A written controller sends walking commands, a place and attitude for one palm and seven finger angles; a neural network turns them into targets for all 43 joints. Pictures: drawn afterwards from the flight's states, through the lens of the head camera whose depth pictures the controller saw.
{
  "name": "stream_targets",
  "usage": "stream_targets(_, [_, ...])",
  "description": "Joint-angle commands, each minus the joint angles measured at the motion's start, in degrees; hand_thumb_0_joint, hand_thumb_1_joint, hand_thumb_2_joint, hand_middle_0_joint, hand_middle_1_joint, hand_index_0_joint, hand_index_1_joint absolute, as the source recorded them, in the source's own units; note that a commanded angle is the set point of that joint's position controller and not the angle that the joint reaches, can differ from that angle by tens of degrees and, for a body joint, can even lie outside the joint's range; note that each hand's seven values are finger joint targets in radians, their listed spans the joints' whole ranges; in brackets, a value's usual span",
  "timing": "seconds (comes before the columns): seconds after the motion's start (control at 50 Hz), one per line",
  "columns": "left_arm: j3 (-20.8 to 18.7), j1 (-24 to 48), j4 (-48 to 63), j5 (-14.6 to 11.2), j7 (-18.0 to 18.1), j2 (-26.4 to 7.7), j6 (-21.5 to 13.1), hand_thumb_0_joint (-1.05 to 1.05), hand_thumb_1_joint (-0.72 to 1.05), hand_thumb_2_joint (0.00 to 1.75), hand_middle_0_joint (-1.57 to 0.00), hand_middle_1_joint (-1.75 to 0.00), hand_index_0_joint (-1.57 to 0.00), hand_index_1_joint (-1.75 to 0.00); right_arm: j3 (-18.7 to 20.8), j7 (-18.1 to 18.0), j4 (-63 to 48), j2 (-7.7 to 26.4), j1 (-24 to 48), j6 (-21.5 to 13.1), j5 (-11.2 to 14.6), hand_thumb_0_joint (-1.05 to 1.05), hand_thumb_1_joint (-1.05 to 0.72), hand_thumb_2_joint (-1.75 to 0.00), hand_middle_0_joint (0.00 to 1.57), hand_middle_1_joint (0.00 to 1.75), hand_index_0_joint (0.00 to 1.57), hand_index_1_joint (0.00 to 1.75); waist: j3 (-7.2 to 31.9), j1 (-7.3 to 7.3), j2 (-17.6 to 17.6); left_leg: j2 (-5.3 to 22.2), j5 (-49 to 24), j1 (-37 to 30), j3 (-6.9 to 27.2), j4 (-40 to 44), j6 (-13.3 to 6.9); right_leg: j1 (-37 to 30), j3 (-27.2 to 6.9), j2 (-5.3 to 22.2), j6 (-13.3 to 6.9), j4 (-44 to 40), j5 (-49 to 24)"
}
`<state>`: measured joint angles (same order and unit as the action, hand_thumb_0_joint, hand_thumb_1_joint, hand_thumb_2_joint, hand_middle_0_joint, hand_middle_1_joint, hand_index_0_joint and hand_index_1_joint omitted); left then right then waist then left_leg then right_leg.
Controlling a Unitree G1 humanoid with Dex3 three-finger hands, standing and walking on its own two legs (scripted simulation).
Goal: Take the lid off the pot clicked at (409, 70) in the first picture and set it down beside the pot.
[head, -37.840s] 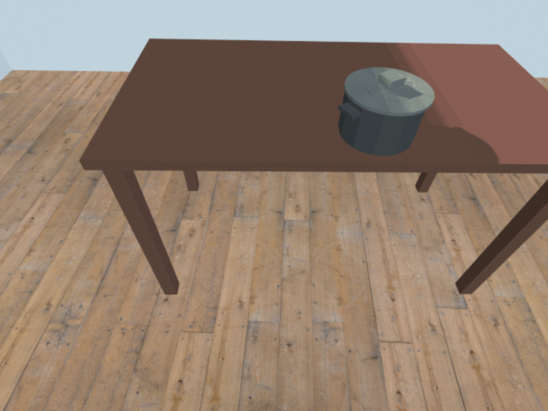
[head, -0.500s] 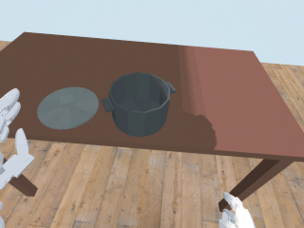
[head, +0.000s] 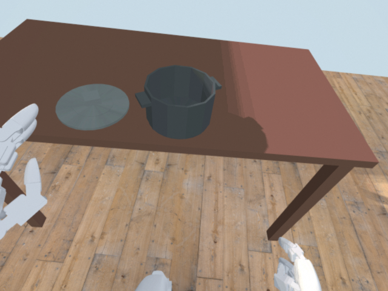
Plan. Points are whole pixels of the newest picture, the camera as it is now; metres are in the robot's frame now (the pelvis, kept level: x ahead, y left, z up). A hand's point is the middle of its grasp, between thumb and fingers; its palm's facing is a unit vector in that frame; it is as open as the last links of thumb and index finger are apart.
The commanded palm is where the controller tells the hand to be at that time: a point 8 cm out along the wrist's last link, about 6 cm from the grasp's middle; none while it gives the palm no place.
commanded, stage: step back with the hand held close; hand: left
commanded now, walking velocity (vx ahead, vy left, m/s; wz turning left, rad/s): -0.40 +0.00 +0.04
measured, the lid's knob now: (91, 98) +0.61 +0.32 +0.02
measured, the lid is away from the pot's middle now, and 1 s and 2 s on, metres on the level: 0.26 0.26 0.26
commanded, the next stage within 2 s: stop stepping back and stand still in 0.10 s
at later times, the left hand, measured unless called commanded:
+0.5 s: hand out of the picture +0.00 +0.26 +0.22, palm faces +0.31 -0.80 -0.50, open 7.4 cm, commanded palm -0.02 +0.32 +0.21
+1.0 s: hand out of the picture -0.01 +0.34 +0.24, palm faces +0.36 -0.77 -0.53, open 7.4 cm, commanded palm none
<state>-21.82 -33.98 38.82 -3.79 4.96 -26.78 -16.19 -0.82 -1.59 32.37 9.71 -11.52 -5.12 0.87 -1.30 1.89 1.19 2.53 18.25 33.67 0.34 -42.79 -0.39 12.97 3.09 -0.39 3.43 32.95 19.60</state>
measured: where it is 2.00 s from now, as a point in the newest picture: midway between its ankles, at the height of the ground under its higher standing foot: outside the picture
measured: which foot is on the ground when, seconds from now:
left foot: down 0.00-0.40, up 0.42-0.60, down 0.62-1.00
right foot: down 0.00-0.10, up 0.12-0.38, down 0.40-0.66, up 0.68-1.00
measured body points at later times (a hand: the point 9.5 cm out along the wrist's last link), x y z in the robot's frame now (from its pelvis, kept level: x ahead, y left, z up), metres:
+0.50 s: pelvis -0.15 +0.04 +0.00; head -0.18 +0.08 +0.44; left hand -0.02 +0.30 +0.25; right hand -0.01 -0.19 -0.08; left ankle -0.09 +0.08 -0.64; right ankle -0.23 -0.09 -0.72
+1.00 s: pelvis -0.21 +0.10 +0.02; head -0.19 +0.13 +0.47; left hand -0.03 +0.38 +0.26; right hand -0.09 -0.12 -0.07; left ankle -0.27 +0.16 -0.72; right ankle -0.23 -0.03 -0.69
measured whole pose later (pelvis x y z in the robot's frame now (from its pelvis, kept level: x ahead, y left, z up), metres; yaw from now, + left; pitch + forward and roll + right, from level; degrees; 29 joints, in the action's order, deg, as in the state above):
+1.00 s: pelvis -0.21 +0.10 +0.02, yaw +0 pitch +3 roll -5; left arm -31.0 -33.6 39.2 -3.9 7.0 -29.9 -16.1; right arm -0.9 -1.2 34.4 8.7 -15.9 -3.6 0.5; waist 1.1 2.7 2.1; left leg 2.1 22.9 14.6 -2.4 -34.5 -4.1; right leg 20.9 7.6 -1.4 -2.3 40.7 23.2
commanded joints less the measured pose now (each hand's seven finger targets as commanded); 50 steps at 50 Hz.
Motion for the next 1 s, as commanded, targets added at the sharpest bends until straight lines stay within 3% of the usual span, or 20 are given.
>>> stream_targets(0.0, [-8.0,2.8,10.6,-0.9,2.4,-8.0,-2.7,0.00,0.90,0.90,-0.20,-0.30,-0.20,-0.30,3.7,-1.1,-8.7,6.7,5.1,-1.1,0.6,0.00,-0.90,-0.90,0.20,0.30,0.20,0.30,6.2,1.45,-9.1,-0.4,1.3,-18.1,2.2,-8.6,0.6,19.6,-5.4,15.1,-9.0,-7.6,-16.3])
stream_targets(0.08, [-7.4,8.3,9.6,-0.6,3.6,-6.8,-3.4,0.00,0.90,0.90,-0.20,-0.30,-0.20,-0.30,3.4,-2.2,-9.1,9.3,5.9,-3.8,0.4,0.00,-0.90,-0.90,0.20,0.30,0.20,0.30,-2.5,0.63,15.9,12.8,8.0,0.1,21.5,25.3,-5.8,12.7,-1.8,-2.4,-3.7,17.3,8.7])
stream_targets(0.16, [-9.5,9.5,13.4,-0.7,3.8,-7.6,-3.6,0.00,0.90,0.90,-0.20,-0.30,-0.20,-0.30,4.5,-0.4,-6.3,8.7,2.7,-5.6,-1.3,0.00,-0.90,-0.90,0.20,0.30,0.20,0.30,7.2,-0.34,15.0,15.3,14.3,1.1,21.1,29.2,-5.9,8.8,-8.4,-3.6,-3.2,39.4,11.9])
stream_targets(0.18, [14.2,14.9,-39.8,6.8,-2.8,8.9,10.4,0.00,0.90,0.90,-0.20,-0.30,-0.20,-0.30,6.5,0.3,7.5,15.7,2.9,-2.8,-3.3,0.00,-0.90,-0.90,0.20,0.30,0.20,0.30,1.5,6.77,10.7,8.5,-19.5,-0.6,20.2,15.1,-3.5,16.5,-11.0,0.8,-1.3,39.0,7.4])
stream_targets(0.2, [-6.5,23.9,31.6,-2.0,1.4,-9.2,1.8,0.00,0.90,0.90,-0.20,-0.30,-0.20,-0.30,5.4,1.5,-11.4,5.7,7.8,-4.1,0.8,0.00,-0.90,-0.90,0.20,0.30,0.20,0.30,14.5,-2.49,7.3,12.8,11.7,-7.3,13.0,29.3,-3.9,5.2,-7.0,-5.2,-1.5,34.8,11.7])
stream_targets(0.3, [-14.9,-9.1,25.0,-1.8,2.5,-12.8,0.5,0.00,0.90,0.90,-0.20,-0.30,-0.20,-0.30,4.1,2.0,-11.0,7.2,4.3,-3.6,-1.0,0.00,-0.90,-0.90,0.20,0.30,0.20,0.30,17.9,-4.10,20.3,6.7,21.4,-5.4,9.7,29.5,1.1,-8.5,1.1,-5.9,-6.7,8.3,12.9])
stream_targets(0.34, [-14.4,-11.3,23.1,-0.9,2.2,-12.4,1.4,0.00,0.90,0.90,-0.20,-0.30,-0.20,-0.30,3.9,1.6,-10.3,6.6,1.7,-2.6,-1.3,0.00,-0.90,-0.90,0.20,0.30,0.20,0.30,17.6,-3.60,13.9,1.1,18.7,-6.6,3.4,17.3,4.2,-12.5,0.4,-3.4,-8.3,-10.0,8.7])
stream_targets(0.36, [-12.0,-7.5,23.0,-0.5,1.5,-10.9,0.8,0.00,0.90,0.90,-0.20,-0.30,-0.20,-0.30,3.9,0.9,-9.7,5.5,-0.2,-2.0,-0.6,0.00,-0.90,-0.90,0.20,0.30,0.20,0.30,15.8,-2.26,1.4,-4.8,9.9,-15.4,-4.4,-3.0,4.3,-3.3,-5.5,3.7,-9.4,-21.2,2.1])
stream_targets(0.38, [-12.0,-2.7,21.4,-0.9,1.6,-12.1,0.8,0.00,0.90,0.90,-0.20,-0.30,-0.20,-0.30,4.8,0.2,-9.3,6.7,-0.8,-1.3,0.5,0.00,-0.90,-0.90,0.20,0.30,0.20,0.30,10.8,-0.14,-11.6,-6.1,4.4,-17.7,-4.8,-24.1,2.2,10.4,-7.7,11.4,-11.5,-23.1,-11.0])
stream_targets(0.42, [-10.6,5.0,10.1,-0.8,0.9,-9.9,3.1,0.00,0.90,0.90,-0.20,-0.30,-0.20,-0.30,5.0,-0.6,-8.0,8.4,0.4,0.4,2.4,0.00,-0.90,-0.90,0.20,0.30,0.20,0.30,6.0,1.65,-16.0,-4.9,-2.3,-8.4,2.7,-43.6,0.6,19.2,-5.8,16.2,-14.4,-19.0,-14.5])
stream_targets(0.46, [-9.4,8.4,0.9,-1.4,1.0,-7.9,4.1,0.00,0.90,0.90,-0.20,-0.30,-0.20,-0.30,4.7,-1.9,-9.4,7.8,3.4,1.7,2.9,0.00,-0.90,-0.90,0.20,0.30,0.20,0.30,-6.1,2.30,-12.2,1.8,0.3,-4.3,11.6,-47.1,-0.6,29.0,-15.9,20.2,-16.3,-17.2,0.9])
stream_targets(0.5, [-6.3,12.4,-7.1,-0.3,0.9,-6.7,4.6,0.00,0.90,0.90,-0.20,-0.30,-0.20,-0.30,2.0,-2.6,-9.6,7.0,5.8,2.9,1.8,0.00,-0.90,-0.90,0.20,0.30,0.20,0.30,-9.6,0.99,-1.5,2.5,4.3,-3.4,6.7,-31.3,-0.7,23.5,-10.1,16.9,-13.5,-12.2,-2.9])
stream_targets(0.6, [-1.3,17.6,3.0,1.8,2.7,-5.0,0.2,0.00,0.90,0.90,-0.20,-0.30,-0.20,-0.30,2.2,-3.1,-9.0,6.9,4.3,-2.7,2.4,0.00,-0.90,-0.90,0.20,0.30,0.20,0.30,0.8,-0.33,2.0,-1.4,-3.6,-18.4,-4.9,24.2,-3.1,2.6,-5.3,6.3,-9.1,12.3,-13.9])
stream_targets(0.64, [-6.1,10.3,16.5,1.7,3.5,-8.9,-3.0,0.00,0.90,0.90,-0.20,-0.30,-0.20,-0.30,2.9,-1.9,-12.3,6.3,4.0,-4.7,1.2,0.00,-0.90,-0.90,0.20,0.30,0.20,0.30,9.5,-0.47,14.3,11.0,-37.9,-39.6,6.6,18.0,-6.4,20.6,1.6,-1.5,-5.1,29.5,7.3])
stream_targets(0.66, [-6.5,8.3,20.3,2.5,3.3,-9.6,-3.7,0.00,0.90,0.90,-0.20,-0.30,-0.20,-0.30,3.0,-1.1,-10.2,6.0,1.6,-4.7,-0.9,0.00,-0.90,-0.90,0.20,0.30,0.20,0.30,15.4,0.28,9.2,9.4,-41.7,-36.8,4.5,15.8,-6.1,19.3,3.4,-4.3,-5.4,34.0,15.7])
stream_targets(0.7, [-9.0,7.8,28.0,0.7,3.2,-11.5,-3.4,0.00,0.90,0.90,-0.20,-0.30,-0.20,-0.30,3.1,0.5,-9.9,6.3,5.0,-6.0,-1.4,0.00,-0.90,-0.90,0.20,0.30,0.20,0.30,6.0,1.53,10.8,15.5,-30.1,-23.4,25.2,20.7,-6.9,24.0,-4.5,-0.9,-4.4,39.9,12.7])
stream_targets(0.74, [-11.1,5.2,27.5,1.4,4.0,-13.2,-3.5,0.00,0.90,0.90,-0.20,-0.30,-0.20,-0.30,3.2,2.1,-8.5,7.7,4.5,-6.2,0.1,0.00,-0.90,-0.90,0.20,0.30,0.20,0.30,4.4,0.26,5.9,15.8,-23.9,-21.1,19.8,19.0,-9.2,23.4,-5.9,0.5,-5.1,38.2,7.6])
stream_targets(0.82, [-14.1,-4.9,16.1,0.4,4.1,-10.4,-1.2,0.00,0.90,0.90,-0.20,-0.30,-0.20,-0.30,3.3,1.0,-7.2,7.2,1.2,-3.9,-0.4,0.00,-0.90,-0.90,0.20,0.30,0.20,0.30,3.8,0.84,19.2,12.6,-21.3,-23.2,9.0,18.5,-6.1,18.5,0.6,-0.3,-6.0,19.3,3.3])
stream_targets(0.96, [-10.1,0.9,0.8,-1.1,2.0,-5.9,0.1,0.00,0.90,0.90,-0.20,-0.30,-0.20,-0.30,4.4,-1.2,-7.6,9.3,1.9,-0.4,0.6,0.00,-0.90,-0.90,0.20,0.30,0.20,0.30,2.6,1.89,3.8,10.8,-23.3,-19.6,8.0,17.9,-2.2,5.2,6.8,-2.4,-6.1,2.1,3.1])
stream_targets(0.98, [13.7,8.9,-37.1,7.3,-2.9,10.3,9.9,0.00,0.90,0.90,-0.20,-0.30,-0.20,-0.30,7.6,1.5,3.0,12.4,-4.0,-3.7,-0.9,0.00,-0.90,-0.90,0.20,0.30,0.20,0.30,1.6,4.29,-3.3,7.1,-36.1,-13.2,5.2,4.4,-0.3,1.4,-0.5,8.1,-8.6,6.0,-12.5])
